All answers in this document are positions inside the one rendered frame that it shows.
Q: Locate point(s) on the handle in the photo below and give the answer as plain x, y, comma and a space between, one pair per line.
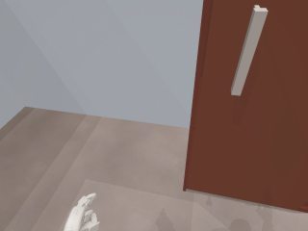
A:
253, 33

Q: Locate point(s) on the robot left hand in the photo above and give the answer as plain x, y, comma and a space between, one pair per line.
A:
78, 217

